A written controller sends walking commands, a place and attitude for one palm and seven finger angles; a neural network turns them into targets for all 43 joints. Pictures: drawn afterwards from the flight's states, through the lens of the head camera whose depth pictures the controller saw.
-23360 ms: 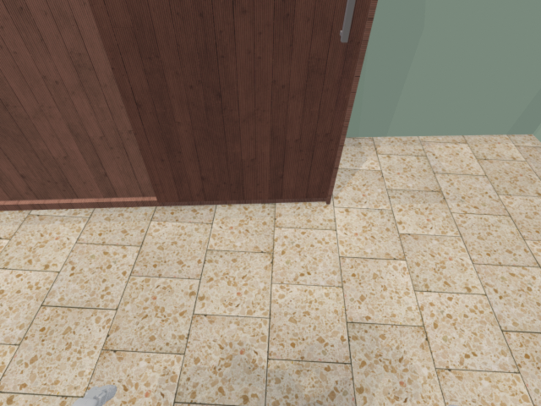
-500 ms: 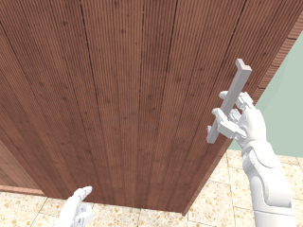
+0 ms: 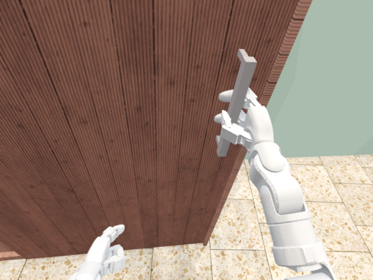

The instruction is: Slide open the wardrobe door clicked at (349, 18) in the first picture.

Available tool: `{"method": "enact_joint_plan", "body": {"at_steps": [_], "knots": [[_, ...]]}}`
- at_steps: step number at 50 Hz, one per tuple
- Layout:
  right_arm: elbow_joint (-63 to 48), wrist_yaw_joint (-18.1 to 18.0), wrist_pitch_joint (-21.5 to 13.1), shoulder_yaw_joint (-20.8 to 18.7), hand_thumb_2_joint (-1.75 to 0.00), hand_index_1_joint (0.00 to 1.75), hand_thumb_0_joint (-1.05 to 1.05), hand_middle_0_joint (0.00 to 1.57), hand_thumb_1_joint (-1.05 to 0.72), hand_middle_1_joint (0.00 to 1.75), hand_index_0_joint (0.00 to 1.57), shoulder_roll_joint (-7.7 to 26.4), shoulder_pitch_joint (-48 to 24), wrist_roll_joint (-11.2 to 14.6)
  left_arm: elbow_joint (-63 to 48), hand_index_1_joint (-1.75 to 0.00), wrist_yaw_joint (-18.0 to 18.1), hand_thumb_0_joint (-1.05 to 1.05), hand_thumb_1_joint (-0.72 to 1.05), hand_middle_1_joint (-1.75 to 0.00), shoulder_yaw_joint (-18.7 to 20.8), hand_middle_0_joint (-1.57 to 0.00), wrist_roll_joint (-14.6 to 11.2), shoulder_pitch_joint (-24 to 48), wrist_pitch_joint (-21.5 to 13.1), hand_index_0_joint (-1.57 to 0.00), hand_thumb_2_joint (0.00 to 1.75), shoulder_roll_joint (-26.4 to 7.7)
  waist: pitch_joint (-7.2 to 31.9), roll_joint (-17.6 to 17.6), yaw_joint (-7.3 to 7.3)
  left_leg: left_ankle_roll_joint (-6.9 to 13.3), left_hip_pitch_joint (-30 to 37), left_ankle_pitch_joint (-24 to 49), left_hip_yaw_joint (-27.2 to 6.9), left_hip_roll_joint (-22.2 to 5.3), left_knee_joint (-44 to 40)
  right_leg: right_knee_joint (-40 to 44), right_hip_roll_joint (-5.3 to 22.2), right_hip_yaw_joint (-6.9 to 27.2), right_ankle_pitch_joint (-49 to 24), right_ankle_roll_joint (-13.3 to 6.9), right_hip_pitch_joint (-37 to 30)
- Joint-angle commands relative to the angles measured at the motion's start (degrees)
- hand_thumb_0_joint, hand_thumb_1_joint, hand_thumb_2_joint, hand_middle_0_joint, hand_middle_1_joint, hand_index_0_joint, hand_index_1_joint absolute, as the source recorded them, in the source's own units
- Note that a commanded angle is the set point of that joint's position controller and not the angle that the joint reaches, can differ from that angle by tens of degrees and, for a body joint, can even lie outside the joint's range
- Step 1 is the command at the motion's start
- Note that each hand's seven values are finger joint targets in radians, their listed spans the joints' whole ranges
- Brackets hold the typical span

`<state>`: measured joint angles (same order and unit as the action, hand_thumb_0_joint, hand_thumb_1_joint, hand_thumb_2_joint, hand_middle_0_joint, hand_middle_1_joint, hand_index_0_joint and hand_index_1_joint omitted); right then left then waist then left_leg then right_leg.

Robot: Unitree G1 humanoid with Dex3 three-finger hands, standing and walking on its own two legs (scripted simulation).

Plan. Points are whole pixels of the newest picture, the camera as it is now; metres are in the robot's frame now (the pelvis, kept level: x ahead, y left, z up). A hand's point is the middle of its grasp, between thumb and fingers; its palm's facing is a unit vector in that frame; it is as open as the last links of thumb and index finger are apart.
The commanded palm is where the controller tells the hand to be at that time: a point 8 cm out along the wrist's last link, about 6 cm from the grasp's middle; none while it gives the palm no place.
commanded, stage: step sideways, sliding the door along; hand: right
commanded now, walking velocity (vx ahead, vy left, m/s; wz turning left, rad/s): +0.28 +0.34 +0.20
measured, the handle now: (230, 109) +0.42 -0.07 +0.18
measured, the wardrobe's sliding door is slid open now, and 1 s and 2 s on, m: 0.00 0.08 0.41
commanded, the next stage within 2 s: none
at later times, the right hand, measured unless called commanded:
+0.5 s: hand (213, 125) +0.37 -0.03 +0.17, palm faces +0.18 +0.98 -0.03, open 6.0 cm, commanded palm +0.34 -0.01 +0.18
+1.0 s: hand (177, 125) +0.37 +0.04 +0.17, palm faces +0.34 +0.94 -0.07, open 6.5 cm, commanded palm +0.33 +0.06 +0.17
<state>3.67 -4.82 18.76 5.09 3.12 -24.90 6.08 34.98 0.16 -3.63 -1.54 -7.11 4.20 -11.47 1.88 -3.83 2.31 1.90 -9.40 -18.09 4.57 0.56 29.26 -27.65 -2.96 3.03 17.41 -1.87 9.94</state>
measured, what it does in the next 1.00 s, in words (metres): steps to the left: left foot, then right foot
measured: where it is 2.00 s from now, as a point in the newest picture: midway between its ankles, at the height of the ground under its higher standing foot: outside the picture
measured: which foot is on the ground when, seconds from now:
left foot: down 0.00-0.08, up 0.10-0.38, down 0.40-0.56, up 0.58-0.94, down 0.96-1.00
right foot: down 0.00-0.40, up 0.42-0.56, down 0.58-0.96, up 0.98-1.00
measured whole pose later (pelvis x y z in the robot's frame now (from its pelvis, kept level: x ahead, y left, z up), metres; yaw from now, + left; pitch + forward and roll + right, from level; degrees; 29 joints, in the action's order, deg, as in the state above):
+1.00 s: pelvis +0.04 +0.24 -0.02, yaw -1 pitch -5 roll +3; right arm -11.2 -9.5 -3.6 -7.1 10.2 -16.0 4.9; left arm 29.0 -2.4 -1.5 -2.9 -0.9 -3.8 -9.9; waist -15.9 -6.4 7.6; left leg -1.9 -15.5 -13.2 5.5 -2.4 35.4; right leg -47.0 13.3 3.6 26.6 3.9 13.8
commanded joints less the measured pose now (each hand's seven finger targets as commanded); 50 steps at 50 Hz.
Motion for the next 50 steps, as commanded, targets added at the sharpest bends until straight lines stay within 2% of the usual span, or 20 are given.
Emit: {"method": "enact_joint_plan", "body": {"at_steps": [1,4,7,11,18,19,20,21,22,26,27,28,29,30,31,37,44,46,48,50], "knots": [[-9.13,1.23,-17.38,0.46,-0.9,1.4,0.0,0.45,-0.9,1.4,0.45,6.37,-24.97,-0.94,-7.48,-0.3,2.7,0.0,0.9,-0.3,3.46,-0.2,1.2,4.73,-0.43,-0.2,0.9,-5.53,12.98,8.86,-4.03,-2.08,-5.15,18.92,-3.57,-1.32,0.94,-0.6,9.68,5.41,-24.86,-3.46,-10.49],[-10.39,1.36,-20.46,2.44,-0.9,1.4,0.0,0.45,-0.9,1.4,0.45,4.67,-29.92,0.15,-7.77,-0.3,3.87,0.0,0.9,-0.3,3.7,-0.2,1.52,5.04,-0.69,-0.2,0.9,-5.55,13.57,-5.08,-5.63,-1.35,-20.11,-7.41,-4.08,1.63,19.86,5.74,20.78,20.19,-24.62,-9.96,-18.19],[-11.41,0.48,-21.88,-0.16,-0.9,1.4,0.0,0.45,-0.9,1.4,0.45,7.62,-33.19,-0.09,-7.0,-0.3,3.72,0.0,0.9,-0.3,4.34,-0.2,0.9,5.34,-0.93,-0.2,0.9,-5.33,13.41,-2.63,-5.27,-0.47,-30.42,-12.61,-8.1,-1.12,29.27,4.09,26.22,24.04,-32.8,-13.49,-24.96],[-10.62,0.79,-23.89,1.62,-0.9,1.4,0.0,0.45,-0.9,1.4,0.45,5.13,-34.55,-0.72,-6.81,-0.3,3.6,0.0,0.9,-0.3,5.04,-0.2,0.21,5.57,-1.71,-0.2,0.9,-6.04,11.82,-2.69,-5.19,-1.07,-20.95,-4.43,-5.3,-2.81,20.77,4.69,24.1,10.54,-26.9,-10.11,-16.42],[-11.18,1.92,-26.01,7.29,-0.9,1.4,0.0,0.45,-0.9,1.4,0.45,-0.39,-33.45,-0.96,-9.34,-0.3,3.9,0.0,0.9,-0.3,4.62,-0.2,-1.46,7.4,-4.54,-0.2,0.9,-5.61,9.12,-5.39,-3.52,-0.86,5.76,1.79,0.59,-0.39,4.9,-4.2,17.5,-1.57,-6.3,-3.9,6.47],[-12.01,1.63,-25.95,7.37,-0.9,1.4,0.0,0.45,-0.9,1.4,0.45,-0.08,-32.26,-1.42,-9.14,-0.3,3.85,0.0,0.9,-0.3,4.58,-0.2,-1.95,7.01,-4.73,-0.2,0.9,-4.91,10.47,3.46,-2.93,0.99,10.71,3.76,-4.74,-4.03,-0.81,-14.67,12.74,-5.61,-0.32,-1.56,10.38],[-14.18,1.18,-26.03,7.82,-0.9,1.4,0.0,0.45,-0.9,1.4,0.45,0.44,-32.08,-2.18,-9.82,-0.3,3.72,0.0,0.9,-0.3,4.71,-0.2,-1.9,7.52,-4.87,-0.2,0.9,-3.58,10.09,19.78,-2.84,5.69,11.18,4.57,-23.12,-13.89,-10.95,-27.15,4.69,-6.56,12.57,1.02,18.41],[-14.17,0.69,-26.76,6.03,-0.9,1.4,0.0,0.45,-0.9,1.4,0.45,2.02,-30.51,-2.38,-9.2,-0.3,3.98,0.0,0.9,-0.3,5.56,-0.2,-1.52,8.27,-6.07,-0.2,0.9,-3.97,9.02,22.2,-1.17,10.4,10.04,13.88,-32.43,-20.34,-13.73,-38.52,2.13,-1.61,19.41,1.32,21.98],[-13.8,0.32,-27.41,6.73,-0.9,1.4,0.0,0.45,-0.9,1.4,0.45,0.87,-28.44,-2.56,-7.91,-0.3,3.88,0.0,0.9,-0.3,5.66,-0.2,-0.62,8.0,-6.96,-0.2,0.9,-3.98,7.41,14.81,-1.32,12.16,9.54,25.64,-30.77,-20.81,-11.23,-40.3,2.97,-0.14,18.52,1.45,21.62],[-20.03,0.85,-30.42,8.23,-0.9,1.4,0.0,0.45,-0.9,1.4,0.45,-0.96,-33.08,-3.04,-6.22,-0.3,2.5,0.0,0.9,-0.3,6.89,-0.2,-0.42,5.77,-6.49,-0.2,0.9,-4.37,12.52,13.19,-6.3,7.01,0.45,30.96,-7.54,-11.16,6.58,-10.55,5.94,-4.31,1.95,0.91,0.24],[-21.64,1.42,-31.11,9.31,-0.9,1.4,0.0,0.45,-0.9,1.4,0.45,-1.5,-32.5,-2.39,-6.71,-0.3,2.72,0.0,0.9,-0.3,7.37,-0.2,-0.17,5.96,-6.09,-0.2,0.9,-5.87,12.52,4.64,-8.1,3.27,-10.49,21.25,-2.5,-7.27,18.35,2.99,9.62,-1.47,-9.14,-0.12,-12.12],[-22.53,2.36,-31.72,10.79,-0.9,1.4,0.0,0.45,-0.9,1.4,0.45,-3.38,-31.32,-1.7,-8.61,-0.3,2.29,0.0,0.9,-0.3,8.55,-0.2,0.69,7.12,-5.74,-0.2,0.9,-8.83,11.79,-13.7,-6.46,-0.31,-28.09,-6.32,-0.37,-0.92,32.33,8.83,25.84,21.13,-18.94,-5.45,-20.74],[-23.53,2.68,-31.64,11.89,-0.9,1.4,0.0,0.45,-0.9,1.4,0.45,-2.97,-32.6,-1.82,-9.47,-0.3,0.93,0.0,0.9,-0.3,8.21,-0.2,-0.21,6.57,-5.95,-0.2,0.9,-8.24,14.49,-10.97,-5.4,0.15,-31.22,-12.38,-8.16,-1.67,42.98,7.81,34.17,33.95,-20.67,-10.26,-22.15],[-22.62,2.75,-31.11,9.58,-0.9,1.4,0.0,0.45,-0.9,1.4,0.45,-0.6,-32.41,-1.7,-10.35,-0.3,0.24,0.0,0.9,-0.3,8.54,-0.2,-1.3,8.91,-6.09,-0.2,0.9,-8.89,14.15,-3.71,-4.18,-0.44,-32.23,-9.58,-11.78,-3.47,46.19,7.52,36.17,29.52,-17.03,-13.47,-20.46],[-28.6,2.9,-31.65,10.53,-0.9,1.4,0.0,0.45,-0.9,1.4,0.45,-0.79,-35.82,-2.02,-10.02,-0.3,0.26,0.0,0.9,-0.3,8.03,-0.2,-0.96,7.94,-6.33,-0.2,0.9,-6.79,12.32,1.65,-4.71,-0.56,-33.35,-8.7,-10.45,-4.67,45.33,4.59,33.71,24.56,-25.13,-13.29,-21.58],[-29.1,3.25,-29.99,9.91,-0.9,1.4,0.0,0.45,-0.9,1.4,0.45,-0.18,-26.93,-3.22,-10.76,-0.3,-1.37,0.0,0.9,-0.3,8.75,-0.2,-0.59,5.22,-7.32,-0.2,0.9,-7.81,13.06,-10.88,-4.58,-2.88,-27.31,-2.89,-2.62,-3.41,30.61,0.6,23.87,0.18,-44.61,-5.93,-24.91],[-32.41,1.83,-29.91,6.39,-0.9,1.4,0.0,0.45,-0.9,1.4,0.45,4.13,-15.45,-2.66,-14.47,-0.3,-1.56,0.0,0.9,-0.3,7.24,-0.2,-1.11,6.58,-9.59,-0.2,0.9,-5.99,11.11,-14.48,-4.54,-3.38,-8.55,3.07,2.82,0.36,8.58,-6.2,23.11,-5.89,-51.92,-0.76,-20.66],[-34.98,1.3,-30.57,4.37,-0.9,1.4,0.0,0.45,-0.9,1.4,0.45,6.41,-12.88,-3.39,-14.52,-0.3,-1.68,0.0,0.9,-0.3,7.03,-0.2,-2.18,6.8,-9.71,-0.2,0.9,-5.12,11.36,-4.93,-3.25,-3.09,3.95,23.41,1.68,-0.4,-4.01,-15.86,18.85,-6.83,-39.63,1.31,-13.01],[-35.47,0.46,-30.34,1.38,-0.9,1.4,0.0,0.45,-0.9,1.4,0.45,11.49,-8.04,-4.62,-14.16,-0.3,-0.71,0.0,0.9,-0.3,6.21,-0.2,-2.13,7.96,-9.99,-0.2,0.9,-2.17,11.46,17.38,-3.01,3.19,16.87,74.54,-13.52,-14.34,-1.98,-30.08,7.14,-9.07,7.17,1.97,7.98],[-39.06,-0.44,-30.27,-1.93,-0.9,1.4,0.0,0.45,-0.9,1.4,0.45,12.79,-1.84,-4.15,-12.74,-0.3,0.05,0.0,0.9,-0.3,5.08,-0.2,-1.06,8.29,-11.33,-0.2,0.9,-1.05,9.99,22.31,-0.72,6.99,11.37,82.3,-18.82,-20.17,-0.58,-39.57,5.29,-2.59,25.09,3.21,13.42]]}}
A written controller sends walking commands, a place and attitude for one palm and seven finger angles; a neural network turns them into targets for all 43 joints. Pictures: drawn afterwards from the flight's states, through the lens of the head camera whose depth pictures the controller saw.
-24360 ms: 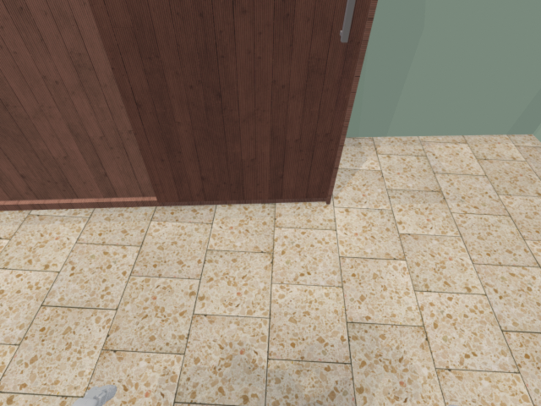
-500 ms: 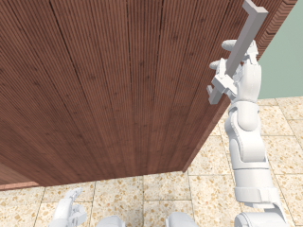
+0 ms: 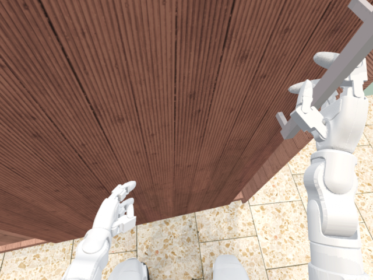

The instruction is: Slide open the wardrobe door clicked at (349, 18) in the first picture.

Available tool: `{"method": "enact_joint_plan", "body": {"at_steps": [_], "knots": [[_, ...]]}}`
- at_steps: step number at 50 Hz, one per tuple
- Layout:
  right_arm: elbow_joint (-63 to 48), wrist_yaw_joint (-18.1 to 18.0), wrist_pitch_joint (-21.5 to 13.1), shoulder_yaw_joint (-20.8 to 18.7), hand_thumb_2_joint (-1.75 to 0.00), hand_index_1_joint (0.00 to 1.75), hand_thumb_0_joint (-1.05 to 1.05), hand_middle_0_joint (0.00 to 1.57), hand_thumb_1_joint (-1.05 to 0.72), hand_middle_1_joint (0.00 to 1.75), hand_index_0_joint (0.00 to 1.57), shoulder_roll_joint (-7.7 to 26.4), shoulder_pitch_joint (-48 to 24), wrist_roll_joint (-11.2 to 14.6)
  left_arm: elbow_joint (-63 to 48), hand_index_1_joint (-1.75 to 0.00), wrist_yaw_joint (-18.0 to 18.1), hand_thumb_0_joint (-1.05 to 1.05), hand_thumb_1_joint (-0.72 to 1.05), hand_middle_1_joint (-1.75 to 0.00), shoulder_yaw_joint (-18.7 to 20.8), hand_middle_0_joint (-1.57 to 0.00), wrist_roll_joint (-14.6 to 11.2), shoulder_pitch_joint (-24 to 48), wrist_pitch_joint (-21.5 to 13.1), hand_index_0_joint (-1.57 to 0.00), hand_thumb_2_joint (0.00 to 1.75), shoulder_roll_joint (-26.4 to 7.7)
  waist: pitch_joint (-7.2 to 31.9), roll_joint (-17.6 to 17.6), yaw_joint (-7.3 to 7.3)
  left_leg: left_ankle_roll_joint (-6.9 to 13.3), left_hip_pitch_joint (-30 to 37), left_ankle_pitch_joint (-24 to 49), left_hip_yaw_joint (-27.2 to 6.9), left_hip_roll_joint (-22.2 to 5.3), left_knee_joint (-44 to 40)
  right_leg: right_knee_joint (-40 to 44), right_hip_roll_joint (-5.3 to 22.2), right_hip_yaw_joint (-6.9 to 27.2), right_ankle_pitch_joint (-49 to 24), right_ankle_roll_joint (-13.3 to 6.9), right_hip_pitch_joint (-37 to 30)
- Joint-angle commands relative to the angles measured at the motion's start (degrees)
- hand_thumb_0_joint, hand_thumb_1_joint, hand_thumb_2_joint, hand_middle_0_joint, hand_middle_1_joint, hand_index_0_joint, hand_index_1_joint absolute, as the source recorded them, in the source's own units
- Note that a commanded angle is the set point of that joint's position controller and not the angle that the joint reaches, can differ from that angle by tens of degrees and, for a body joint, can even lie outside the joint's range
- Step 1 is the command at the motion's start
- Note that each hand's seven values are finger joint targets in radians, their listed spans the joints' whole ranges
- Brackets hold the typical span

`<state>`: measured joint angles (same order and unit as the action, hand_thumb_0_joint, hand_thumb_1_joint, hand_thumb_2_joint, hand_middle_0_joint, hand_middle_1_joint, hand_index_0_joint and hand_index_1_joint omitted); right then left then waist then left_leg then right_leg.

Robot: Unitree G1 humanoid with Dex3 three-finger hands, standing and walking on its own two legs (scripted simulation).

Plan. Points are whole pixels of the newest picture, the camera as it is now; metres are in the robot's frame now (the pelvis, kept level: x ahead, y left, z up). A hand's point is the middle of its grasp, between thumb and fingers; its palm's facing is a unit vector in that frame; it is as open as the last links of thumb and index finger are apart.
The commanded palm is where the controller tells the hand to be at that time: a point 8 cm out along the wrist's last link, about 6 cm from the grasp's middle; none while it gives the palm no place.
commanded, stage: step sideways, sliding the door along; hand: right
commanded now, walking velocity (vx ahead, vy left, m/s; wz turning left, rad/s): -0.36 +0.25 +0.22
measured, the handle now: (314, 84) +0.38 -0.22 +0.20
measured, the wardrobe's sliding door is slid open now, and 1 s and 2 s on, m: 0.08 0.41 0.65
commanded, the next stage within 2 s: none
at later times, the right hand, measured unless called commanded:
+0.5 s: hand (214, 126) +0.31 -0.05 +0.19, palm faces +0.09 +1.00 +0.03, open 6.2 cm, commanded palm +0.27 -0.04 +0.16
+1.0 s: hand (85, 152) +0.28 +0.12 +0.19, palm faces -0.16 +0.98 -0.07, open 6.2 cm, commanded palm +0.27 +0.09 +0.17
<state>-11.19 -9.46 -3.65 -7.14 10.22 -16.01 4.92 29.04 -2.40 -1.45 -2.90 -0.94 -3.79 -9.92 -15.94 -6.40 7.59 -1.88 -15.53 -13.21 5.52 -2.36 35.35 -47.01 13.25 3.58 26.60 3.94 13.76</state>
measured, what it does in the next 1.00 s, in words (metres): steps to the left: right foot, then left foot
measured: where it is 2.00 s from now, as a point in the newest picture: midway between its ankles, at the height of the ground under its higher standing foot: outside the picture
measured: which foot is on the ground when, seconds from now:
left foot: down 0.00-0.14, up 0.16-0.60, down 0.62-0.82, up 0.84-1.00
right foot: up 0.00-0.12, down 0.14-0.62, up 0.64-0.80, down 0.82-1.00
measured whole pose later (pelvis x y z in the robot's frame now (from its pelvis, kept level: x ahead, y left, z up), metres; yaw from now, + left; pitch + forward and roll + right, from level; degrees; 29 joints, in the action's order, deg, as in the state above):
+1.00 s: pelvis -0.10 +0.17 +0.03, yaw +8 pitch -4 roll +6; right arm -3.9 -6.1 -4.1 4.6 11.0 -20.1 2.3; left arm 36.8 0.2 1.1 -1.3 -5.7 2.6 -10.1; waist -12.8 -2.2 2.0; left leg -0.9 -33.7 -21.5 1.6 1.1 81.4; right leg -28.1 11.9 -4.4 10.2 0.7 14.2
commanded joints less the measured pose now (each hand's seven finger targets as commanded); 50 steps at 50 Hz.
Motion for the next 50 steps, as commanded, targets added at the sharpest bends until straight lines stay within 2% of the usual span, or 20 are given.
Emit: {"method": "enact_joint_plan", "body": {"at_steps": [1,5,6,7,8,9,14,22,26,29,30,31,32,34,37,39,41,42,46,50], "knots": [[-28.3,4.21,-8.67,11.57,-0.9,1.4,0.0,0.45,-0.9,1.4,0.45,4.18,-12.56,-2.31,-6.44,-0.3,2.75,0.0,0.9,-0.3,4.19,-0.2,0.04,1.05,-3.04,-0.2,0.9,-3.89,27.96,28.49,-6.5,12.12,19.13,71.47,-20.43,-16.82,-5.44,-18.47,-9.46,-2.09,15.5,-2.62,10.14],[-31.94,3.31,-12.2,13.94,-0.9,1.4,0.0,0.45,-0.9,1.4,0.45,0.42,-11.68,-1.82,-4.24,-0.3,2.01,0.0,0.9,-0.3,3.86,-0.2,0.45,0.71,-1.87,-0.2,0.9,-5.15,31.53,14.8,-10.5,7.24,14.83,51.28,-8.09,-9.54,4.9,21.64,-6.99,-6.66,-15.73,-2.12,-6.3],[-33.03,3.68,-12.58,14.87,-0.9,1.4,0.0,0.45,-0.9,1.4,0.45,0.48,-12.52,-1.61,-5.3,-0.3,2.04,0.0,0.9,-0.3,5.4,-0.2,0.65,0.97,-1.29,-0.2,0.9,-6.74,32.7,7.98,-10.84,3.86,1.64,28.18,-5.51,-5.22,11.84,25.37,0.22,-1.61,-38.05,-4.82,-20.29],[-34.33,4.52,-12.52,17.3,-0.9,1.4,0.0,0.45,-0.9,1.4,0.45,-1.46,-11.35,-1.01,-7.58,-0.3,1.62,0.0,0.9,-0.3,6.56,-0.2,0.69,2.59,-1.16,-0.2,0.9,-9.55,33.57,-8.4,-8.4,0.64,-13.56,-10.62,-4.06,0.15,23.87,25.22,16.55,14.55,-68.57,-12.07,-29.24],[-31.11,5.03,-12.23,17.59,-0.9,1.4,0.0,0.45,-0.9,1.4,0.45,-2.85,-11.4,-2.6,-8.07,-0.3,0.4,0.0,0.9,-0.3,6.73,-0.2,0.67,0.42,-1.32,-0.2,0.9,-9.8,36.95,-2.46,-8.33,0.78,-14.27,-21.9,-8.29,0.47,34.02,21.74,19.55,15.79,-71.95,-16.96,-28.19],[-30.93,5.43,-11.6,18.38,-0.9,1.4,0.0,0.45,-0.9,1.4,0.45,-3.46,-13.71,-2.95,-7.92,-0.3,-0.71,0.0,0.9,-0.3,6.9,-0.2,0.67,0.94,-2.09,-0.2,0.9,-10.27,36.49,0.18,-8.97,0.75,-15.52,-19.14,-9.95,1.69,43.5,22.63,19.98,12.16,-58.36,-17.37,-23.99],[-29.5,4.34,-8.11,21.32,-0.9,1.4,0.0,0.45,-0.9,1.4,0.45,-5.71,-14.3,-3.05,-7.57,-0.3,-0.81,0.0,0.9,-0.3,6.56,-0.2,0.46,0.47,-1.18,-0.2,0.9,-10.06,30.45,-4.7,-9.44,-0.76,-25.88,-14.58,-6.24,-0.87,50.62,20.51,13.44,0.81,-52.64,-13.73,-26.6],[-23.64,4.9,-6.54,21.34,-0.9,1.4,0.0,0.45,-0.9,1.4,0.45,-6.03,-16.73,-3.38,-8.64,-0.3,0.71,0.0,0.9,-0.3,5.64,-0.2,-0.06,-1.04,-1.71,-0.2,0.9,-9.07,27.63,-15.89,-9.53,-1.35,-11.84,-11.45,0.59,0.07,20.97,22.73,10.18,-8.17,-47.76,-10.0,-22.52],[-18.03,4.5,-6.68,20.87,-0.9,1.4,0.0,0.45,-0.9,1.4,0.45,-5.66,-18.23,-2.56,-8.44,-0.3,0.76,0.0,0.9,-0.3,4.98,-0.2,0.09,-0.62,-1.26,-0.2,0.9,-8.09,27.26,-14.17,-10.05,-0.09,-1.1,-8.48,0.6,1.31,7.03,18.12,11.68,-5.41,-45.62,-9.83,-16.09],[-16.77,4.71,-6.35,19.78,-0.9,1.4,0.0,0.45,-0.9,1.4,0.45,-4.14,-20.89,-3.1,-7.96,-0.3,1.22,0.0,0.9,-0.3,4.18,-0.2,-1.0,0.42,-0.56,-0.2,0.9,-6.1,28.59,-1.3,-8.64,0.18,9.52,9.79,-1.06,0.39,-12.7,5.92,5.12,-5.56,-29.15,-6.51,-11.07],[-16.92,4.73,-6.47,19.38,-0.9,1.4,0.0,0.45,-0.9,1.4,0.45,-2.29,-22.01,-3.65,-7.36,-0.3,1.54,0.0,0.9,-0.3,3.68,-0.2,-1.49,0.3,-0.29,-0.2,0.9,-3.99,28.3,12.64,-8.77,2.22,12.96,21.78,-6.1,-4.81,-17.51,-2.3,-0.8,-7.77,-15.55,-4.84,-4.96],[-16.95,4.15,-6.42,17.35,-0.9,1.4,0.0,0.45,-0.9,1.4,0.45,1.42,-21.95,-4.09,-7.69,-0.3,2.09,0.0,0.9,-0.3,3.4,-0.2,-1.22,2.37,-0.08,-0.2,0.9,-2.71,27.82,27.13,-8.32,8.28,15.79,38.84,-21.2,-14.55,-14.9,-15.12,-7.46,-7.66,8.25,-2.92,8.88],[-15.26,3.06,-5.77,15.2,-0.9,1.4,0.0,0.45,-0.9,1.4,0.45,3.09,-19.15,-4.03,-6.67,-0.3,2.5,0.0,0.9,-0.3,3.11,-0.2,0.17,3.51,-0.87,-0.2,0.9,-3.19,28.68,24.19,-6.41,12.08,11.64,37.44,-25.88,-17.69,-16.38,-24.14,-11.5,-3.7,12.46,-2.39,10.36],[-21.52,2.85,-6.24,18.69,-0.9,1.4,0.0,0.45,-0.9,1.4,0.45,-1.26,-23.79,-2.23,-4.48,-0.3,3.08,0.0,0.9,-0.3,4.13,-0.2,0.41,3.71,-0.4,-0.2,0.9,-4.58,25.98,31.89,-7.85,14.25,14.78,42.5,-22.33,-15.83,-11.25,-26.81,-9.93,-1.23,11.17,-2.35,14.95],[-19.75,2.09,-7.34,15.47,-0.9,1.4,0.0,0.45,-0.9,1.4,0.45,-0.72,-24.32,-2.07,-2.73,-0.3,2.79,0.0,0.9,-0.3,3.62,-0.2,0.78,3.38,1.52,-0.2,0.9,-4.99,29.47,22.93,-9.3,11.7,17.75,41.77,-9.66,-10.45,-2.14,4.79,-8.63,-5.29,2.59,-2.9,6.66],[-17.15,2.72,-8.45,13.21,-0.9,1.4,0.0,0.45,-0.9,1.4,0.45,1.37,-21.75,-2.65,-2.06,-0.3,3.53,0.0,0.9,-0.3,4.94,-0.2,1.01,2.01,3.35,-0.2,0.9,-6.34,30.75,13.27,-10.68,7.52,9.45,29.1,-5.44,-5.71,10.16,29.29,-9.17,-9.52,-24.34,-2.92,-9.62],[-16.31,3.85,-9.04,14.22,-0.9,1.4,0.0,0.45,-0.9,1.4,0.45,-0.23,-21.15,-1.94,-3.93,-0.3,3.18,0.0,0.9,-0.3,7.15,-0.2,1.95,2.66,3.02,-0.2,0.9,-9.69,35.43,-9.95,-8.23,1.75,-16.78,-17.33,-5.98,1.83,31.21,27.62,18.02,20.91,-56.28,-13.83,-29.16],[-9.57,4.36,-7.84,14.38,-0.9,1.4,0.0,0.45,-0.9,1.4,0.45,-0.73,-17.99,-1.85,-4.5,-0.3,2.61,0.0,0.9,-0.3,6.07,-0.2,0.73,2.8,3.86,-0.2,0.9,-10.01,36.63,-3.76,-8.84,1.81,-16.13,-18.77,-9.93,1.9,40.36,27.16,20.41,24.13,-49.54,-17.99,-26.09],[-11.56,4.14,-7.61,12.24,-0.9,1.4,0.0,0.45,-0.9,1.4,0.45,1.78,-28.69,-2.77,-1.11,-0.3,2.7,0.0,0.9,-0.3,5.06,-0.2,1.6,3.36,3.91,-0.2,0.9,-8.14,27.62,-3.59,-9.01,0.75,-25.59,-9.34,-11.12,-0.24,52.63,28.67,17.54,11.6,-31.46,-18.33,-17.66],[-6.03,5.19,-6.1,13.86,-0.9,1.4,0.0,0.45,-0.9,1.4,0.45,-0.74,-30.1,-3.37,-1.08,-0.3,3.25,0.0,0.9,-0.3,5.49,-0.2,1.58,0.03,3.36,-0.2,0.9,-8.1,29.39,-7.44,-8.09,0.7,-19.39,-5.79,-4.51,-0.47,36.99,28.29,11.72,-1.82,-25.72,-12.99,-16.14]]}}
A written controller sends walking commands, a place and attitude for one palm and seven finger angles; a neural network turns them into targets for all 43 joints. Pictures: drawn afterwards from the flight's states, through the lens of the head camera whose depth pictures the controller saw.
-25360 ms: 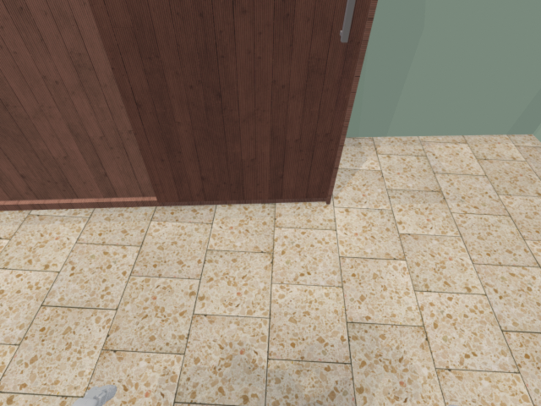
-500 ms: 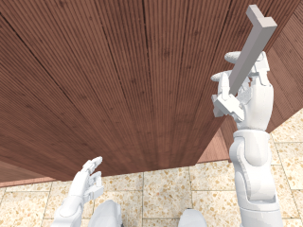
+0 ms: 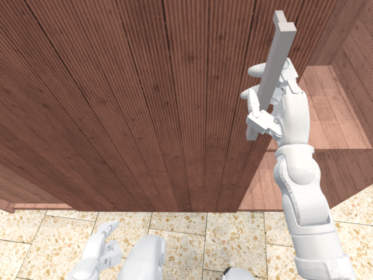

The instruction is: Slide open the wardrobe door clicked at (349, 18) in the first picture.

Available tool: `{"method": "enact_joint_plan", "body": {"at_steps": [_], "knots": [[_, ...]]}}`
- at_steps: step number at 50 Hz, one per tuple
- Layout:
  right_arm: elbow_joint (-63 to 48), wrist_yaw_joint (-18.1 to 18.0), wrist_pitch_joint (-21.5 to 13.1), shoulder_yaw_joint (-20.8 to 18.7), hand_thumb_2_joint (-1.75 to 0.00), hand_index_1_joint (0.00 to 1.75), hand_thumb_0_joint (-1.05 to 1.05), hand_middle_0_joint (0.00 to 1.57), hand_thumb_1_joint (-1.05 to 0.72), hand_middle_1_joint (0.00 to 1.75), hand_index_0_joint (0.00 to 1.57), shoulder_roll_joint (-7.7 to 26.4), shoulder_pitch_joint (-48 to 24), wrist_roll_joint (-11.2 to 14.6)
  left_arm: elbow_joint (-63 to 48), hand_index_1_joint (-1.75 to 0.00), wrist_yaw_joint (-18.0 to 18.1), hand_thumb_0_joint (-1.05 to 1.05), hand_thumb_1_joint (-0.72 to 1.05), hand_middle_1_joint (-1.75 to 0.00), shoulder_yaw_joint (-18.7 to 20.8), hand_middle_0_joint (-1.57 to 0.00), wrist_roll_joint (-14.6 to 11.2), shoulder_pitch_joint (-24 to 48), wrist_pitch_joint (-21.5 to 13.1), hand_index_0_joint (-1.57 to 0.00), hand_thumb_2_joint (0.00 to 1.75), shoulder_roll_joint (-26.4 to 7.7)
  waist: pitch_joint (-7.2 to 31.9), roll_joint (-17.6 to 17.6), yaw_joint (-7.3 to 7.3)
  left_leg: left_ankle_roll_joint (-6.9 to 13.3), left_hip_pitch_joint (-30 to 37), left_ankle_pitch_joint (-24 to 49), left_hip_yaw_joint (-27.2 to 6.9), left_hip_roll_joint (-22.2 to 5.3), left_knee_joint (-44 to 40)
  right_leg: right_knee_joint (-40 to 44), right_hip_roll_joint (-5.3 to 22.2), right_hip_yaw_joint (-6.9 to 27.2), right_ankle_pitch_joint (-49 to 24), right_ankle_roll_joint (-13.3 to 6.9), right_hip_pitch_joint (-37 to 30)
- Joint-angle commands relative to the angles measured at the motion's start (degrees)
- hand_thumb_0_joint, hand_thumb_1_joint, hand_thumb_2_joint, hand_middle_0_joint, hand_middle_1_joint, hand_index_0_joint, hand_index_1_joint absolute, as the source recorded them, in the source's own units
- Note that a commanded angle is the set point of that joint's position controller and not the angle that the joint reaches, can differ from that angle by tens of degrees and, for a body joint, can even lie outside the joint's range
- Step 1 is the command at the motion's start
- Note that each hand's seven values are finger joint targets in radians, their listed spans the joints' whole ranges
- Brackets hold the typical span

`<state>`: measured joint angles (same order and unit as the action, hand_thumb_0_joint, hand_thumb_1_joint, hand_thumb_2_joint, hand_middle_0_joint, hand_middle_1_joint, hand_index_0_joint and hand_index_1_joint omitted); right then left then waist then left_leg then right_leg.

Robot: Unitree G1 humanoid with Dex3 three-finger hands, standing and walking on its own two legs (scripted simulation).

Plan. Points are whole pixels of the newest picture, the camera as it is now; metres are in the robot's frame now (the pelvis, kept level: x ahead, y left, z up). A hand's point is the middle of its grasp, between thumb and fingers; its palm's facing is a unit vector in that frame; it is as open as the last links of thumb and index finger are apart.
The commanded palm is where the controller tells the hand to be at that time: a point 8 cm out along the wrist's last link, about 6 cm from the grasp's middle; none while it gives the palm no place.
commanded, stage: step sideways, sliding the door along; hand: right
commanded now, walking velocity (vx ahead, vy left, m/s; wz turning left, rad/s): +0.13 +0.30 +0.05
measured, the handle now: (262, 88) +0.41 -0.13 +0.17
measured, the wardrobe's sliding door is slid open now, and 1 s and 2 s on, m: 0.41 0.65 0.67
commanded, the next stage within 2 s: stop walking and hold the door there in 1.26 s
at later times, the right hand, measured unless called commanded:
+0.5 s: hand (165, 115) +0.36 +0.04 +0.16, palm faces +0.00 +1.00 -0.06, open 6.2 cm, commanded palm +0.34 +0.00 +0.15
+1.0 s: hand (105, 112) +0.37 +0.15 +0.17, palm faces +0.23 +0.97 -0.03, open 6.1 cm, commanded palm +0.34 +0.16 +0.14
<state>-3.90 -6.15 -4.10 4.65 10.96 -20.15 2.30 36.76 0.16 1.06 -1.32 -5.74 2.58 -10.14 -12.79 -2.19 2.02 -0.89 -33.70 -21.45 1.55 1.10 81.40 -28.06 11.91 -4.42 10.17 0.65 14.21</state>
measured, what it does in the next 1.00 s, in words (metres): steps to the left: left foot, then right foot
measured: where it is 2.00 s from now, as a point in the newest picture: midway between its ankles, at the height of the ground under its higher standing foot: outside the picture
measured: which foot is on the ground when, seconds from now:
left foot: up 0.00-0.20, down 0.22-0.46, up 0.48-0.88, down 0.90-1.00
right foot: down 0.00-0.22, up 0.24-0.44, down 0.46-0.90, up 0.92-1.00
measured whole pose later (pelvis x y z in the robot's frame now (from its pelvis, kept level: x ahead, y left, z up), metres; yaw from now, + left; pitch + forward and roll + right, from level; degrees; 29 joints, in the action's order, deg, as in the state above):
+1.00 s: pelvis -0.02 +0.30 -0.03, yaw -1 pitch -4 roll +2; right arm 13.3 -10.8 -2.5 -2.2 8.4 -31.1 4.0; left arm 41.5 2.6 -0.9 -3.2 -8.0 -1.6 -11.2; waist -8.3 -3.3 5.6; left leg -1.5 -9.0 -21.6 5.5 -2.8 34.9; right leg -64.6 6.8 2.5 26.8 0.6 28.4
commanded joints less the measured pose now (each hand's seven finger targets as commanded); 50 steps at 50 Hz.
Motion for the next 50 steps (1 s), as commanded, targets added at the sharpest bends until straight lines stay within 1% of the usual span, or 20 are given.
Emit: {"method": "enact_joint_plan", "body": {"at_steps": [1,5,8,10,11,13,14,15,17,21,22,23,24,26,30,40,43,45,46,50], "knots": [[-11.19,2.13,-5.6,1.85,-0.9,1.4,0.0,0.45,-0.9,1.4,0.45,-1.57,-25.79,-0.77,-8.84,-0.3,0.73,0.0,0.9,-0.3,2.97,-0.2,-0.24,3.86,-3.13,-0.2,0.9,-7.84,26.09,-12.7,-2.7,-0.25,2.98,2.08,1.56,-3.22,-15.37,9.68,11.66,3.82,-6.78,-8.52,-14.52],[-4.38,1.85,-6.03,-1.15,-0.9,1.4,0.0,0.45,-0.9,1.4,0.45,1.2,-26.75,-0.38,-9.56,-0.3,1.01,0.0,0.9,-0.3,2.26,-0.2,-0.72,3.2,-4.2,-0.2,0.9,-8.18,23.08,-18.51,-3.22,-0.29,15.01,-2.44,6.58,-1.89,-34.7,10.27,11.18,2.3,3.47,-7.06,-5.93],[-2.29,1.54,-6.25,-2.3,-0.9,1.4,0.0,0.45,-0.9,1.4,0.45,2.06,-26.95,0.11,-9.21,-0.3,1.28,0.0,0.9,-0.3,1.65,-0.2,-1.42,3.07,-4.77,-0.2,0.9,-7.37,24.57,-14.86,-2.55,-0.2,24.15,1.89,7.51,-0.09,-48.05,0.32,7.84,1.61,9.45,-4.52,-2.24],[-4.38,1.5,-6.18,-2.15,-0.9,1.4,0.0,0.45,-0.9,1.4,0.45,3.75,-29.97,0.16,-8.85,-0.3,1.52,0.0,0.9,-0.3,0.63,-0.2,-2.45,3.2,-5.64,-0.2,0.9,-3.44,25.99,9.26,-1.74,3.18,30.44,10.5,-2.18,-6.99,-62.08,-23.43,-2.22,-2.81,15.78,-1.24,5.47],[-5.06,0.82,-5.73,-5.14,-0.9,1.4,0.0,0.45,-0.9,1.4,0.45,8.29,-31.87,-0.05,-9.51,-0.3,1.92,0.0,0.9,-0.3,0.45,-0.2,-2.15,5.84,-5.76,-0.2,0.9,-2.24,24.4,27.48,-1.02,10.2,31.2,15.99,-23.01,-19.05,-66.99,-42.44,-8.39,0.2,27.53,0.67,19.9],[-10.64,-0.54,-4.95,-5.53,-0.9,1.4,0.0,0.45,-0.9,1.4,0.45,7.09,-34.24,1.19,-8.12,-0.3,2.76,0.0,0.9,-0.3,-0.18,-0.2,-0.56,7.61,-7.03,-0.2,0.9,-2.06,20.94,14.2,-0.57,14.63,25.81,17.87,-23.95,-22.22,-68.9,-52.77,-8.8,4.26,24.62,0.88,21.12],[-13.64,-0.25,-4.95,-2.63,-0.9,1.4,0.0,0.45,-0.9,1.4,0.45,5.23,-36.22,1.72,-7.17,-0.3,2.98,0.0,0.9,-0.3,0.54,-0.2,-1.38,6.14,-7.33,-0.2,0.9,-4.61,21.59,25.77,-1.57,14.72,29.73,20.88,-23.29,-18.52,-64.42,-53.65,-8.51,6.35,20.07,1.53,22.48],[-12.54,-0.87,-5.24,-5.94,-0.9,1.4,0.0,0.45,-0.9,1.4,0.45,6.74,-36.07,1.9,-5.78,-0.3,3.28,0.0,0.9,-0.3,1.18,-0.2,-1.36,6.03,-6.95,-0.2,0.9,-5.48,20.98,26.56,-1.6,15.33,32.35,28.4,-17.95,-17.35,-60.64,-51.36,-8.02,4.93,19.08,1.5,22.57],[-9.11,-1.62,-4.51,-8.55,-0.9,1.4,0.0,0.45,-0.9,1.4,0.45,7.04,-29.49,1.7,-5.74,-0.3,3.23,0.0,0.9,-0.3,1.01,-0.2,-1.05,3.89,-4.55,-0.2,0.9,-5.68,23.64,25.42,-1.45,12.88,35.82,39.16,-5.54,-14.46,-55.4,-33.01,-7.34,2.02,20.21,0.37,15.73],[-11.35,-1.29,-5.49,-7.38,-0.9,1.4,0.0,0.45,-0.9,1.4,0.45,6.49,-24.88,-0.08,-7.68,-0.3,3.67,0.0,0.9,-0.3,1.34,-0.2,-0.15,3.52,-2.62,-0.2,0.9,-6.05,30.16,6.46,-3.09,8.34,26.81,35.79,-2.32,-9.15,-42.65,6.94,-10.77,-5.02,-8.62,-0.74,-13.23],[-11.28,-0.6,-6.06,-5.33,-0.9,1.4,0.0,0.45,-0.9,1.4,0.45,4.81,-24.12,0.2,-8.55,-0.3,3.85,0.0,0.9,-0.3,2.49,-0.2,-0.11,3.48,-2.9,-0.2,0.9,-8.22,29.65,-5.44,-3.87,5.64,15.19,23.12,-0.59,-6.91,-32.23,10.06,-1.95,3.96,-16.5,-2.43,-24.79],[-10.2,-0.03,-6.59,-3.52,-0.9,1.4,0.0,0.45,-0.9,1.4,0.45,2.2,-24.3,0.71,-9.14,-0.3,3.14,0.0,0.9,-0.3,2.97,-0.2,0.31,4.02,-2.98,-0.2,0.9,-8.83,32.05,-17.43,-2.18,2.95,2.95,-4.09,-0.53,-1.06,-17.73,10.12,14.5,26.76,-31.2,-7.92,-32.05],[-7.87,0.14,-6.05,-2.98,-0.9,1.4,0.0,0.45,-0.9,1.4,0.45,1.6,-25.2,0.92,-9.25,-0.3,1.83,0.0,0.9,-0.3,1.97,-0.2,-0.32,5.01,-2.97,-0.2,0.9,-7.11,31.98,-12.53,-3.15,2.36,3.1,-6.01,-6.39,0.69,-5.16,11.97,19.49,34.12,-27.1,-12.44,-26.78],[-14.45,0.23,-6.5,-5.47,-0.9,1.4,0.0,0.45,-0.9,1.4,0.45,6.35,-32.17,1.0,-8.2,-0.3,1.92,0.0,0.9,-0.3,1.02,-0.2,0.69,7.62,-3.14,-0.2,0.9,-6.22,26.72,-8.55,-3.44,1.91,-3.01,-1.07,-9.07,-1.92,6.09,14.87,19.42,32.7,-16.57,-12.7,-20.16],[-6.51,0.12,-4.09,-4.51,-0.9,1.4,0.0,0.45,-0.9,1.4,0.45,5.08,-30.14,-0.37,-6.59,-0.3,2.18,0.0,0.9,-0.3,1.02,-0.2,0.83,4.17,-1.96,-0.2,0.9,-7.88,23.04,-3.61,-2.41,1.26,-9.32,3.94,-6.13,-3.21,11.68,11.58,14.21,15.36,-4.14,-13.87,-14.08],[3.15,1.63,-4.48,-0.55,-0.9,1.4,0.0,0.45,-0.9,1.4,0.45,0.89,-38.04,0.07,-9.16,-0.3,2.26,0.0,0.9,-0.3,0.15,-0.2,-0.37,1.84,-5.16,-0.2,0.9,-7.61,26.58,-17.63,-2.51,1.51,21.55,-2.71,9.08,-0.93,-42.98,9.31,7.36,4.93,19.49,-5.63,-3.28],[2.27,2.0,-4.94,3.73,-0.9,1.4,0.0,0.45,-0.9,1.4,0.45,-2.96,-40.27,0.53,-8.0,-0.3,2.13,0.0,0.9,-0.3,-0.48,-0.2,-1.84,0.79,-6.34,-0.2,0.9,-5.47,28.22,-6.36,-2.79,2.04,28.07,3.88,4.81,-1.32,-58.02,-7.27,1.07,2.35,16.43,-3.19,-2.29],[0.49,1.68,-5.59,4.18,-0.9,1.4,0.0,0.45,-0.9,1.4,0.45,-1.7,-44.46,0.43,-7.83,-0.3,2.32,0.0,0.9,-0.3,-1.39,-0.2,-2.07,2.92,-7.13,-0.2,0.9,-1.77,26.57,20.07,-2.14,10.4,32.43,15.63,-18.72,-16.77,-67.24,-34.34,-7.06,1.29,18.1,-0.48,12.91],[-1.55,1.06,-5.55,2.58,-0.9,1.4,0.0,0.45,-0.9,1.4,0.45,-0.18,-45.56,0.75,-7.74,-0.3,2.71,0.0,0.9,-0.3,-0.78,-0.2,-1.86,4.74,-7.79,-0.2,0.9,-2.27,22.76,19.42,-0.67,14.35,32.08,24.91,-25.44,-20.94,-67.84,-46.11,-9.05,3.1,22.11,0.05,19.56],[-4.63,-0.23,-5.52,6.47,-0.9,1.4,0.0,0.45,-0.9,1.4,0.45,-7.03,-42.7,1.36,-4.71,-0.3,2.9,0.0,0.9,-0.3,0.67,-0.2,-1.76,3.06,-6.32,-0.2,0.9,-4.98,20.01,20.91,-2.14,15.68,33.41,38.39,-10.39,-16.4,-56.96,-31.67,-6.81,4.65,19.83,-1.29,13.52]]}}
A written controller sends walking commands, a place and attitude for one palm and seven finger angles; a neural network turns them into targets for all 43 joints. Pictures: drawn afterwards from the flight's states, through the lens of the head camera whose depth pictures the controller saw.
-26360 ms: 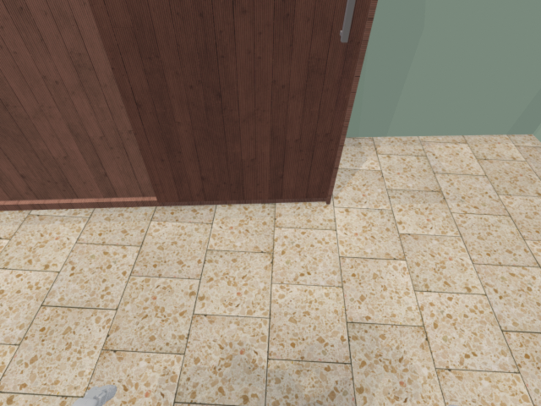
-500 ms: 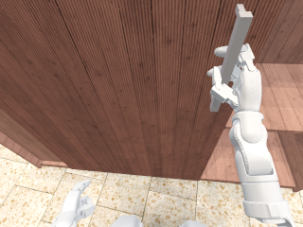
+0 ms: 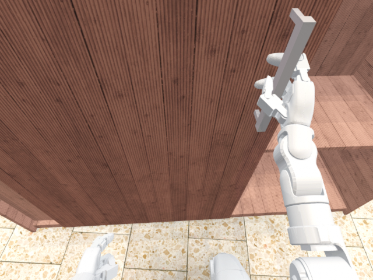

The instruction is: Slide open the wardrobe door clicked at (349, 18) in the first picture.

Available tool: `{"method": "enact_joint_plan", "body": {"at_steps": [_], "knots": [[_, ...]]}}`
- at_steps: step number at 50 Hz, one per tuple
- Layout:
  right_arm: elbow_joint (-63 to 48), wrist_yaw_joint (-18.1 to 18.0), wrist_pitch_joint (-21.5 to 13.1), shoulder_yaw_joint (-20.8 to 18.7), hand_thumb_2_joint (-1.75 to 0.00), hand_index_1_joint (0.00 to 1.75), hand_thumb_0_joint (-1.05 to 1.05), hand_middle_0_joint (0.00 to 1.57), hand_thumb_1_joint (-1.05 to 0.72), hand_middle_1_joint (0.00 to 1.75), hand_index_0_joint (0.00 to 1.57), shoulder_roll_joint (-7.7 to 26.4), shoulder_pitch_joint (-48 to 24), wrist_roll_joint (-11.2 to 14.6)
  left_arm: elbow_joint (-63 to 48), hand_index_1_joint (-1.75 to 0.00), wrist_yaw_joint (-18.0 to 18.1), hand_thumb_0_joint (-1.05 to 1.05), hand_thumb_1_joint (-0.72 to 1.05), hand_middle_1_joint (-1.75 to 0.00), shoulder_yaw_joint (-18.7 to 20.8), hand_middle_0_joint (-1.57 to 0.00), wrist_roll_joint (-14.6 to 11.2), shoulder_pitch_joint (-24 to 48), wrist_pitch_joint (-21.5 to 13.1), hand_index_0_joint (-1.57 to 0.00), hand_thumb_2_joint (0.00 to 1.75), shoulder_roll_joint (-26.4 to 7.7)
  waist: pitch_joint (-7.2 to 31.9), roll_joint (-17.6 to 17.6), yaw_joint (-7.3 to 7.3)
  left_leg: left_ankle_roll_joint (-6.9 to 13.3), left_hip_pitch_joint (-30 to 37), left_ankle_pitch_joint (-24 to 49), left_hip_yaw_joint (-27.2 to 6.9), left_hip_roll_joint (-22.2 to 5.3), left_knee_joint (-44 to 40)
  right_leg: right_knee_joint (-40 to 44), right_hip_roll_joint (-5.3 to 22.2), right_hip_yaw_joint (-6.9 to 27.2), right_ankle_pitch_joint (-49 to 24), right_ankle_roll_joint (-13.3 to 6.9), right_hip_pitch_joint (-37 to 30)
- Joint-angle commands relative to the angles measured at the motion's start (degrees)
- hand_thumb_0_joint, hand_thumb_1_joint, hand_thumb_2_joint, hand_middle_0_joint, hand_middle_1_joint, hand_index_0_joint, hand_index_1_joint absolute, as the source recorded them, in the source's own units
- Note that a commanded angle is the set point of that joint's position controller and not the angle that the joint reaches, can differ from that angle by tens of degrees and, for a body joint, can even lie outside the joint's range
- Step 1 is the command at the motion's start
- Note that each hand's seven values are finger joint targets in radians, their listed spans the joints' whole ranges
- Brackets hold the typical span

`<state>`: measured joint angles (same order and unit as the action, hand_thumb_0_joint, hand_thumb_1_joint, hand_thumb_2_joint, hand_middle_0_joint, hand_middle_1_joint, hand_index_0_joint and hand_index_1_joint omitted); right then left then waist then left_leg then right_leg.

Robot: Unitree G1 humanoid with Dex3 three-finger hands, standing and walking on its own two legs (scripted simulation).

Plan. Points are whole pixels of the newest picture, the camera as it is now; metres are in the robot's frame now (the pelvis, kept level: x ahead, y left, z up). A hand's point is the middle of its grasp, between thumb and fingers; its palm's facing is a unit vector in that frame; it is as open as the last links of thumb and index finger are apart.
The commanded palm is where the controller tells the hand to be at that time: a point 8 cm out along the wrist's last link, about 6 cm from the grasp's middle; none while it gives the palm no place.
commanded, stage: step sideways, sliding the door along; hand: right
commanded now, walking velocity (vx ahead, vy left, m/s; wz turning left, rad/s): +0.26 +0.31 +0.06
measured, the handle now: (275, 80) +0.43 -0.18 +0.20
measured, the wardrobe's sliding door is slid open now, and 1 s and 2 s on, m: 0.65 0.67 0.67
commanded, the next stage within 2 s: stop walking and hold the door there in 0.26 s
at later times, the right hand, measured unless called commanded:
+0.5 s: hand (255, 97) +0.40 -0.14 +0.19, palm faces +0.40 +0.89 -0.23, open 6.2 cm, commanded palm +0.36 -0.17 +0.13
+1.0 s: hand (253, 98) +0.40 -0.14 +0.18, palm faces +0.42 +0.89 -0.18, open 5.7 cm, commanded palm +0.36 -0.17 +0.13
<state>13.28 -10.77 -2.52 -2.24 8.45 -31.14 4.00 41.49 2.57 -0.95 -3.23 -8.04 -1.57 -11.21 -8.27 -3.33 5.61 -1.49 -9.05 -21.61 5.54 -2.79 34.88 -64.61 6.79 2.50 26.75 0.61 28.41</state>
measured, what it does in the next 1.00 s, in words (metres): steps to the left: right foot, then left foot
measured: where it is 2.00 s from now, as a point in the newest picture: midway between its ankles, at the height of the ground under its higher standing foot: outside the picture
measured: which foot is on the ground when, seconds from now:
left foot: down 0.00-0.08, up 0.10-0.54, down 0.56-0.80, up 0.82-1.00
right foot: up 0.00-0.08, down 0.10-0.54, up 0.56-0.78, down 0.80-1.00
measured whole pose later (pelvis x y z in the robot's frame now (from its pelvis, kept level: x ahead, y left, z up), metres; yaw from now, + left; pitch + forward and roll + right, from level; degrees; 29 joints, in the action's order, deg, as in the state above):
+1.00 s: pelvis +0.05 +0.13 +0.03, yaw +5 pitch -4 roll +3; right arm 10.3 -8.3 -5.4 -21.7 23.6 -9.0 1.8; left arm 41.2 4.8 0.4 -2.2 -17.7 -4.7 -11.8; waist -1.3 0.7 -1.8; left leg -0.8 -19.3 -22.4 2.5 0.3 56.3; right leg -22.8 0.8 -4.2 9.5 -3.6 9.7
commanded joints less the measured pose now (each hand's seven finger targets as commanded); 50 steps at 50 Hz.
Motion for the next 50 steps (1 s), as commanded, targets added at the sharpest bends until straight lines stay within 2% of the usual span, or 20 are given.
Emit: {"method": "enact_joint_plan", "body": {"at_steps": [1,3,4,5,7,12,18,19,22,24,26,28,29,30,31,34,38,41,44,50], "knots": [[-22.0,4.17,-7.59,14.01,-0.9,1.4,0.0,0.45,-0.9,1.4,0.45,-5.74,-29.13,-0.47,-9.97,-0.3,0.25,0.0,0.9,-0.3,2.47,-0.2,0.14,4.91,-1.1,-0.2,0.9,-3.74,17.13,19.59,-6.64,13.52,12.2,42.8,-8.31,-9.87,-5.18,21.25,-2.3,-5.13,-0.94,-1.14,-5.27],[-25.22,4.28,-9.87,13.52,-0.9,1.4,0.0,0.45,-0.9,1.4,0.45,-4.27,-24.37,-1.05,-10.86,-0.3,0.13,0.0,0.9,-0.3,3.37,-0.2,0.29,5.57,-0.65,-0.2,0.9,-4.9,22.58,3.96,-8.57,7.25,5.79,39.7,-1.5,-3.1,20.13,52.67,-4.45,-7.67,-32.42,-1.91,-27.43],[-27.37,4.95,-10.93,13.74,-0.9,1.4,0.0,0.45,-0.9,1.4,0.45,-3.96,-22.71,-0.72,-12.8,-0.3,-0.46,0.0,0.9,-0.3,5.01,-0.2,1.07,7.16,-0.65,-0.2,0.9,-6.48,24.2,-9.65,-7.3,4.09,-15.54,12.51,-0.48,1.17,33.83,46.91,10.17,6.3,-55.52,-6.54,-45.68],[-25.2,5.58,-10.06,14.89,-0.9,1.4,0.0,0.45,-0.9,1.4,0.45,-5.99,-20.43,0.28,-14.39,-0.3,-1.72,0.0,0.9,-0.3,5.04,-0.2,0.64,7.82,-0.56,-0.2,0.9,-6.15,28.56,-12.68,-6.3,3.53,-21.62,-6.13,-7.94,3.85,47.65,43.37,21.49,23.94,-60.31,-11.79,-46.46],[-29.23,6.56,-8.74,13.96,-0.9,1.4,0.0,0.45,-0.9,1.4,0.45,-4.21,-23.78,1.39,-15.32,-0.3,-2.08,0.0,0.9,-0.3,4.3,-0.2,0.38,10.59,-0.7,-0.2,0.9,-5.55,23.38,0.0,-7.21,1.64,-27.81,-4.4,-12.71,3.67,64.13,48.39,26.47,29.81,-43.17,-19.56,-34.18],[-32.49,6.55,-6.01,15.5,-0.9,1.4,0.0,0.45,-0.9,1.4,0.45,-4.81,-25.55,-0.5,-14.45,-0.3,-1.79,0.0,0.9,-0.3,4.39,-0.2,0.46,5.97,-0.77,-0.2,0.9,-6.69,20.24,-5.13,-5.81,1.36,-42.96,-1.2,-9.69,0.64,72.37,43.06,18.29,5.17,-30.11,-14.35,-34.6],[-32.99,8.28,-5.38,11.36,-0.9,1.4,0.0,0.45,-0.9,1.4,0.45,-1.36,-23.16,-0.66,-18.15,-0.3,-2.88,0.0,0.9,-0.3,5.32,-0.2,1.12,4.66,-3.06,-0.2,0.9,-7.52,24.65,-16.25,-5.34,-0.32,-40.58,-0.2,-1.69,-1.45,58.34,44.48,16.22,0.38,-26.36,-11.88,-36.44],[-11.64,5.37,-4.71,-20.31,-0.9,1.4,0.0,0.45,-0.9,1.4,0.45,30.07,-9.34,-2.93,-13.28,-0.3,-1.7,0.0,0.9,-0.3,6.11,-0.2,1.81,-0.07,-1.44,-0.2,0.9,-10.96,25.41,-17.52,-4.18,-0.86,-38.73,-1.32,0.95,-0.39,53.27,45.28,15.22,-3.73,-28.9,-10.53,-34.84],[-17.57,7.25,-6.23,-12.79,-0.9,1.4,0.0,0.45,-0.9,1.4,0.45,24.21,-14.15,-1.66,-15.37,-0.3,-0.95,0.0,0.9,-0.3,4.45,-0.2,1.43,1.41,-2.14,-0.2,0.9,-9.53,21.36,-24.08,-5.24,0.3,-20.84,-5.06,3.78,1.74,24.79,38.41,11.5,-11.71,-31.86,-7.1,-23.69],[-15.33,6.78,-7.49,-16.01,-0.9,1.4,0.0,0.45,-0.9,1.4,0.45,26.96,-11.39,-2.38,-14.72,-0.3,-0.64,0.0,0.9,-0.3,3.63,-0.2,1.19,2.16,-3.72,-0.2,0.9,-8.61,22.71,-15.99,-4.39,0.3,-0.94,6.29,1.53,3.88,6.11,27.07,8.31,-10.62,-27.01,-3.75,-14.66],[-11.88,7.02,-6.33,-23.72,-0.9,1.4,0.0,0.45,-0.9,1.4,0.45,37.38,-5.15,-3.7,-13.24,-0.3,0.27,0.0,0.9,-0.3,2.18,-0.2,0.81,0.33,-3.48,-0.2,0.9,-5.28,23.14,13.82,-4.7,2.28,11.01,26.75,-15.03,-4.02,-9.74,2.01,-2.88,-6.51,-6.58,-1.23,-4.5],[-10.09,5.98,-5.34,-31.75,-0.9,1.4,0.0,0.45,-0.9,1.4,0.45,45.51,-2.49,-4.15,-13.86,-0.3,1.75,0.0,0.9,-0.3,0.88,-0.2,0.8,4.42,-4.66,-0.2,0.9,-5.54,20.86,18.83,-4.42,7.19,5.09,42.57,-33.0,-17.18,-14.31,-18.6,-5.55,-0.44,3.08,-1.12,2.69],[-13.16,5.42,-5.59,-33.76,-0.9,1.4,0.0,0.45,-0.9,1.4,0.45,48.61,-5.45,-4.29,-12.73,-0.3,2.3,0.0,0.9,-0.3,0.02,-0.2,1.48,5.57,-6.24,-0.2,0.9,-4.62,15.79,10.21,-4.69,9.34,-7.14,33.65,-37.17,-18.11,-18.0,-17.0,-4.3,-0.56,2.35,-0.2,0.28],[-8.49,6.09,-5.4,-30.7,-0.9,1.4,0.0,0.45,-0.9,1.4,0.45,44.57,-4.25,-4.4,-11.24,-0.3,2.44,0.0,0.9,-0.3,0.46,-0.2,1.44,0.36,-6.26,-0.2,0.9,-6.45,14.46,18.37,-6.11,11.09,-13.74,13.86,-43.99,-19.32,-23.31,-14.61,-5.51,0.57,2.09,1.73,-0.07],[-15.67,6.4,-6.09,-24.42,-0.9,1.4,0.0,0.45,-0.9,1.4,0.45,36.33,-7.4,-2.0,-12.82,-0.3,1.67,0.0,0.9,-0.3,3.46,-0.2,1.85,1.26,-5.62,-0.2,0.9,-9.92,12.23,33.5,-4.76,10.21,-10.5,10.27,-43.67,-17.24,-23.21,-17.27,-7.22,4.18,-3.68,1.59,0.87],[-9.67,4.36,-7.19,-30.9,-0.9,1.4,0.0,0.45,-0.9,1.4,0.45,36.53,2.7,-1.32,-10.8,-0.3,2.07,0.0,0.9,-0.3,4.8,-0.2,0.76,0.84,-6.13,-0.2,0.9,-11.14,17.97,36.95,-6.21,9.12,-2.95,25.62,-22.24,-15.33,-13.33,-5.63,-5.33,3.48,-0.38,0.35,-3.72],[-15.61,3.42,-8.16,-25.69,-0.9,1.4,0.0,0.45,-0.9,1.4,0.45,30.44,8.39,-2.7,-9.73,-0.3,3.19,0.0,0.9,-0.3,4.77,-0.2,-0.08,1.22,-5.96,-0.2,0.9,-11.12,20.68,8.88,-5.68,5.2,2.39,41.9,-14.61,-11.42,0.53,39.65,-4.76,1.63,-8.03,-2.08,-15.45],[-24.94,3.31,-10.2,-17.05,-0.9,1.4,0.0,0.45,-0.9,1.4,0.45,23.65,6.48,-3.48,-10.99,-0.3,2.95,0.0,0.9,-0.3,5.63,-0.2,0.89,0.87,-7.08,-0.2,0.9,-10.54,21.89,-18.72,-4.03,2.04,-13.45,-5.75,-6.65,1.09,24.23,47.88,8.86,6.89,-51.92,-1.29,-29.92],[-16.74,2.55,-9.32,-20.59,-0.9,1.4,0.0,0.45,-0.9,1.4,0.45,27.98,11.11,-3.95,-8.34,-0.3,2.81,0.0,0.9,-0.3,5.09,-0.2,2.25,-0.15,-6.33,-0.2,0.9,-10.14,15.64,-10.99,-6.68,1.06,-13.37,-2.88,-10.23,1.73,37.57,48.74,9.94,10.9,-48.57,-4.09,-19.08],[-14.77,4.67,-6.3,-16.85,-0.9,1.4,0.0,0.45,-0.9,1.4,0.45,25.34,8.5,-2.86,-8.83,-0.3,2.98,0.0,0.9,-0.3,3.35,-0.2,1.01,-3.49,-5.88,-0.2,0.9,-10.73,13.9,-9.39,-6.42,0.99,-8.51,0.23,-3.11,0.72,2.39,49.69,7.38,3.31,-35.33,-5.53,-24.94]]}}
